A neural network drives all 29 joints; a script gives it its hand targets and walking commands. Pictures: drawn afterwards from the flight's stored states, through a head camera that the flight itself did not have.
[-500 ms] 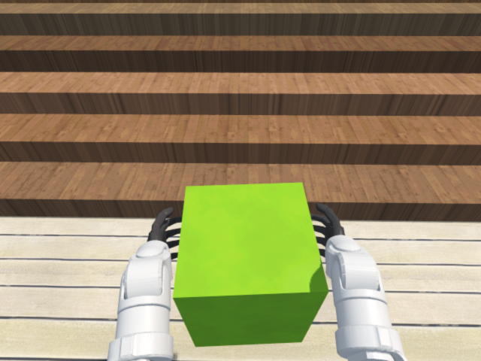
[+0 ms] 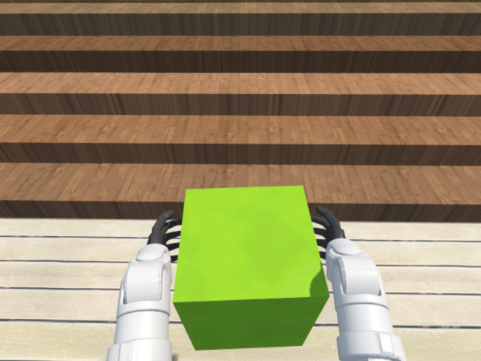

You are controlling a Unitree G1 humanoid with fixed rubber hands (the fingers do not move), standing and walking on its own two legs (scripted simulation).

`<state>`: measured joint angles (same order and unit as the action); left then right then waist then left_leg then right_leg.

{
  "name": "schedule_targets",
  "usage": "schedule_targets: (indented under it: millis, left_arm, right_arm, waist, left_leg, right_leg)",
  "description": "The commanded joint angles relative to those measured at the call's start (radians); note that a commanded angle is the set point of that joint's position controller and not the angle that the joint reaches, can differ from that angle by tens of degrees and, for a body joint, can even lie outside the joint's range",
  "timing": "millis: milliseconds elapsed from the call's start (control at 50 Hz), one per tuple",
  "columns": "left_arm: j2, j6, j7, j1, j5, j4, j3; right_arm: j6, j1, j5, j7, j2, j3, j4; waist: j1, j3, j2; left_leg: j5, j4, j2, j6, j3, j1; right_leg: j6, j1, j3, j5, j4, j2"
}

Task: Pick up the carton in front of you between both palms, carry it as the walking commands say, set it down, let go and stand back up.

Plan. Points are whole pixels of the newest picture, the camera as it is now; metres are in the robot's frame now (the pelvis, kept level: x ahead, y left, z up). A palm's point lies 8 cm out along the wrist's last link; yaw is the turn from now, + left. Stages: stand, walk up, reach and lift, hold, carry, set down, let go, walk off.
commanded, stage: hold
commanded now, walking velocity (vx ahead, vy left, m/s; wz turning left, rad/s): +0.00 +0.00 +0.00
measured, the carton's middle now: (246, 271) +0.29 +0.00 -0.02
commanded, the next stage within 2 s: carry in 0.26 s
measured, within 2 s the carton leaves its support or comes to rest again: neither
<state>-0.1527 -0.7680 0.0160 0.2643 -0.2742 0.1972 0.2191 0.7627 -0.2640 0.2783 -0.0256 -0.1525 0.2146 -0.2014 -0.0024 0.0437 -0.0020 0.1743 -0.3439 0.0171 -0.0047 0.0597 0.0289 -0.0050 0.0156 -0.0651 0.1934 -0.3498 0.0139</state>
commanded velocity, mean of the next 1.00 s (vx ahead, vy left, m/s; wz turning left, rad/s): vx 0.39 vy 0.00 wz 0.00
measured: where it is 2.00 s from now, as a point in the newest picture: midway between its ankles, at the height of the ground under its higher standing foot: (256, 245)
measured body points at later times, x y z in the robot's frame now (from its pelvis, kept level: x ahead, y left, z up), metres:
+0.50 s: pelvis +0.04 -0.01 -0.01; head -0.01 -0.01 +0.44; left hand +0.34 +0.13 +0.07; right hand +0.33 -0.17 +0.07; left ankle +0.02 +0.12 -0.75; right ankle +0.01 -0.13 -0.74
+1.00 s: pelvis +0.27 +0.00 +0.00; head +0.25 +0.01 +0.45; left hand +0.53 +0.13 +0.08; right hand +0.49 -0.18 +0.08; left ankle +0.24 +0.07 -0.75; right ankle +0.26 -0.13 -0.68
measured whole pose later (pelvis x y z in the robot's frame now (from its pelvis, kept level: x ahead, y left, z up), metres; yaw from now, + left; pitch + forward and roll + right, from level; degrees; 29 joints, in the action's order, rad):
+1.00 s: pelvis +0.27 +0.00 +0.00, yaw -4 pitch +5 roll +0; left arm -0.13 -1.14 -0.19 -0.05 0.00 -0.46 0.06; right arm 1.14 0.08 -0.02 0.19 -0.14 0.05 0.49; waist -0.04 -0.17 0.01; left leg 0.24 -0.34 -0.01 0.07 -0.24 0.20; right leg 0.00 0.56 0.10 0.27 -0.97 -0.10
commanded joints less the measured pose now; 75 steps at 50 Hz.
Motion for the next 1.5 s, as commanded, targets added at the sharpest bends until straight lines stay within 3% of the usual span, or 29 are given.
schedule_targets:
  millis: [0,220,240,280,300,360,440,480,500,540,560,620,700,760,780,800,820,880,940,1040,1140,1220,1240,1260,1280,1300,1340,1380,1480]
  left_arm:
    - [-0.870,0.022,0.203,0.413,0.237,-0.037,-0.507]
    - [-0.860,0.023,0.204,0.413,0.238,-0.046,-0.510]
    - [-0.882,0.018,0.207,0.474,0.263,-0.054,-0.556]
    - [-0.871,0.012,0.207,0.465,0.276,-0.060,-0.562]
    - [-0.886,0.010,0.206,0.481,0.287,-0.083,-0.585]
    - [-0.896,-0.014,0.190,0.462,0.330,-0.162,-0.658]
    - [-0.878,-0.089,0.165,0.448,0.390,-0.305,-0.739]
    - [-0.866,-0.132,0.144,0.423,0.412,-0.370,-0.765]
    - [-0.859,-0.153,0.129,0.397,0.416,-0.393,-0.768]
    - [-0.814,-0.192,0.086,0.275,0.401,-0.420,-0.747]
    - [-0.802,-0.214,0.062,0.236,0.395,-0.442,-0.739]
    - [-0.788,-0.276,-0.002,0.183,0.417,-0.608,-0.756]
    - [-0.762,-0.333,-0.056,0.095,0.452,-0.758,-0.765]
    - [-0.687,-0.358,-0.097,0.060,0.468,-0.826,-0.757]
    - [-0.642,-0.367,-0.114,0.068,0.470,-0.839,-0.744]
    - [-0.603,-0.380,-0.130,0.072,0.471,-0.852,-0.732]
    - [-0.577,-0.386,-0.143,0.090,0.482,-0.862,-0.729]
    - [-0.604,-0.376,-0.175,0.071,0.462,-0.812,-0.668]
    - [-0.606,-0.359,-0.208,-0.018,0.398,-0.733,-0.614]
    - [-0.597,-0.347,-0.231,-0.038,0.376,-0.721,-0.602]
    - [-0.575,-0.352,-0.208,0.063,0.460,-0.887,-0.683]
    - [-0.462,-0.376,-0.203,0.051,0.478,-0.911,-0.675]
    - [-0.421,-0.386,-0.206,0.064,0.474,-0.902,-0.662]
    - [-0.381,-0.397,-0.209,0.105,0.472,-0.892,-0.641]
    - [-0.378,-0.401,-0.210,0.102,0.480,-0.869,-0.641]
    - [-0.386,-0.405,-0.207,0.157,0.489,-0.893,-0.640]
    - [-0.453,-0.396,-0.197,0.259,0.495,-0.855,-0.648]
    - [-0.500,-0.385,-0.187,0.345,0.489,-0.782,-0.643]
    - [-0.492,-0.361,-0.205,0.485,0.459,-0.626,-0.589]
  right_arm:
    - [-0.024,-0.416,-0.233,-0.196,-0.862,-0.502,0.037]
    - [-0.023,-0.414,-0.234,-0.194,-0.863,-0.504,0.042]
    - [-0.017,-0.474,-0.265,-0.196,-0.881,-0.546,0.063]
    - [-0.011,-0.446,-0.274,-0.193,-0.873,-0.553,0.067]
    - [-0.010,-0.454,-0.284,-0.191,-0.882,-0.573,0.089]
    - [0.016,-0.439,-0.319,-0.172,-0.897,-0.647,0.174]
    - [0.092,-0.399,-0.362,-0.129,-0.877,-0.717,0.311]
    - [0.135,-0.385,-0.374,-0.104,-0.864,-0.746,0.385]
    - [0.156,-0.368,-0.380,-0.091,-0.856,-0.760,0.413]
    - [0.203,-0.339,-0.407,-0.066,-0.829,-0.789,0.496]
    - [0.227,-0.338,-0.430,-0.055,-0.812,-0.793,0.530]
    - [0.285,-0.241,-0.472,-0.007,-0.797,-0.812,0.632]
    - [0.333,-0.067,-0.441,0.075,-0.777,-0.746,0.729]
    - [0.353,0.011,-0.402,0.134,-0.716,-0.681,0.760]
    - [0.360,0.032,-0.389,0.156,-0.672,-0.658,0.760]
    - [0.366,0.053,-0.368,0.180,-0.619,-0.629,0.751]
    - [0.364,0.022,-0.379,0.198,-0.604,-0.618,0.776]
    - [0.364,-0.064,-0.421,0.216,-0.632,-0.645,0.815]
    - [0.356,-0.060,-0.445,0.217,-0.609,-0.658,0.800]
    - [0.352,-0.012,-0.463,0.214,-0.580,-0.662,0.781]
    - [0.349,-0.035,-0.487,0.207,-0.563,-0.678,0.884]
    - [0.377,-0.067,-0.475,0.211,-0.454,-0.675,0.932]
    - [0.387,-0.089,-0.474,0.216,-0.401,-0.666,0.925]
    - [0.401,-0.128,-0.476,0.220,-0.378,-0.665,0.938]
    - [0.413,-0.157,-0.486,0.221,-0.364,-0.656,0.939]
    - [0.416,-0.197,-0.492,0.221,-0.397,-0.663,0.911]
    - [0.409,-0.257,-0.469,0.218,-0.443,-0.627,0.854]
    - [0.398,-0.316,-0.431,0.223,-0.476,-0.607,0.782]
    - [0.374,-0.476,-0.389,0.253,-0.496,-0.567,0.618]
  waist:
    - [0.000,-0.206,0.002]
    - [0.001,-0.202,0.000]
    - [0.004,-0.239,0.008]
    - [0.003,-0.208,0.007]
    - [0.000,-0.188,0.008]
    - [0.004,-0.283,0.044]
    - [-0.008,-0.266,0.142]
    - [-0.002,-0.249,0.130]
    - [0.003,-0.254,0.067]
    - [0.027,-0.256,-0.274]
    - [0.029,-0.222,-0.286]
    - [0.042,-0.262,-0.114]
    - [0.029,-0.306,-0.173]
    - [0.005,-0.388,-0.089]
    - [-0.013,-0.412,0.030]
    - [-0.020,-0.416,0.259]
    - [-0.023,-0.374,0.223]
    - [-0.009,-0.296,0.003]
    - [-0.006,-0.273,0.043]
    - [-0.005,-0.185,0.102]
    - [-0.012,-0.144,0.158]
    - [0.015,-0.265,0.123]
    - [0.040,-0.344,0.065]
    - [0.059,-0.437,-0.157]
    - [0.068,-0.430,-0.321]
    - [0.047,-0.414,-0.240]
    - [0.027,-0.388,-0.052]
    - [0.016,-0.380,-0.062]
    - [0.022,-0.320,-0.110]
  left_leg:
    - [-0.164,0.040,0.073,-0.003,0.013,-0.059]
    - [-0.145,0.040,0.075,-0.002,0.011,-0.050]
    - [0.057,-0.027,-0.114,0.015,-0.009,0.055]
    - [0.489,0.014,-0.097,0.023,0.038,0.169]
    - [0.532,0.009,-0.101,0.022,0.040,0.197]
    - [0.383,0.005,-0.129,0.041,0.058,0.173]
    - [0.538,0.091,-0.232,0.110,0.210,0.168]
    - [0.474,0.053,-0.226,0.114,0.164,0.235]
    - [0.386,-0.038,-0.176,0.086,0.075,0.313]
    - [0.281,-0.438,-0.036,0.001,-0.173,0.665]
    - [0.366,-0.496,-0.038,-0.002,-0.181,0.806]
    - [0.352,-0.448,-0.071,0.004,-0.169,0.835]
    - [0.091,-0.237,-0.017,0.002,-0.243,0.514]
    - [0.010,-0.097,0.018,0.035,-0.312,-0.024]
    - [0.150,-0.039,-0.128,0.067,-0.114,-0.193]
    - [0.405,0.139,-0.423,0.169,0.394,-0.286]
    - [0.405,0.176,-0.503,0.259,0.541,-0.230]
    - [0.255,0.195,-0.420,0.212,0.296,-0.021]
    - [0.138,0.229,-0.338,0.150,0.069,0.046]
    - [-0.007,0.243,-0.272,0.132,-0.085,0.014]
    - [-0.177,0.195,-0.250,0.119,-0.182,-0.033]
    - [-0.533,-0.210,-0.193,0.061,-0.293,-0.019]
    - [-0.409,-0.410,-0.170,0.046,-0.276,0.130]
    - [-0.164,-0.741,-0.081,0.001,-0.242,0.407]
    - [0.277,-0.942,0.028,0.008,-0.154,0.609]
    - [0.277,-1.068,-0.044,0.051,-0.053,0.667]
    - [0.164,-1.025,-0.124,0.082,-0.031,0.656]
    - [0.094,-0.921,-0.137,0.077,-0.051,0.602]
    - [-0.008,-0.689,-0.139,0.042,-0.111,0.688]
  right_leg:
    - [0.002,0.000,-0.011,-0.162,0.053,0.074]
    - [0.002,0.004,-0.012,-0.147,0.054,0.073]
    - [0.016,0.137,-0.008,0.050,-0.005,-0.114]
    - [0.032,0.240,-0.046,0.487,0.027,-0.083]
    - [0.031,0.278,-0.047,0.524,0.017,-0.079]
    - [0.027,0.267,0.023,0.297,-0.091,-0.060]
    - [0.018,0.375,0.122,0.284,-0.202,-0.016]
    - [0.020,0.287,0.136,0.223,-0.107,-0.030]
    - [0.031,0.179,0.087,0.205,-0.041,-0.059]
    - [0.144,-0.110,-0.306,0.126,0.082,-0.304]
    - [0.202,-0.184,-0.409,-0.094,0.084,-0.370]
    - [0.209,-0.260,-0.289,-0.326,0.064,-0.354]
    - [0.130,-0.079,-0.044,-0.296,0.066,-0.263]
    - [0.066,0.241,0.134,-0.287,-0.175,-0.192]
    - [0.024,0.420,0.185,-0.095,-0.387,-0.150]
    - [-0.021,0.673,0.222,0.219,-0.665,-0.034]
    - [0.013,0.764,0.105,0.306,-0.817,-0.063]
    - [0.039,0.736,0.052,0.161,-0.838,-0.178]
    - [0.010,0.654,0.121,0.061,-0.631,-0.155]
    - [-0.010,0.669,0.204,-0.094,-0.341,-0.113]
    - [0.023,0.584,0.256,-0.180,-0.208,-0.093]
    - [0.051,0.222,0.367,-0.066,-0.141,0.029]
    - [0.055,0.007,0.283,0.008,-0.166,-0.029]
    - [0.175,-0.198,-0.204,0.267,-0.063,-0.322]
    - [0.258,-0.234,-0.518,0.221,0.120,-0.423]
    - [0.250,-0.200,-0.418,0.116,0.095,-0.421]
    - [0.198,-0.058,-0.223,-0.042,0.060,-0.366]
    - [0.150,0.040,-0.090,-0.023,0.086,-0.317]
    - [0.187,0.062,0.029,0.004,0.161,-0.287]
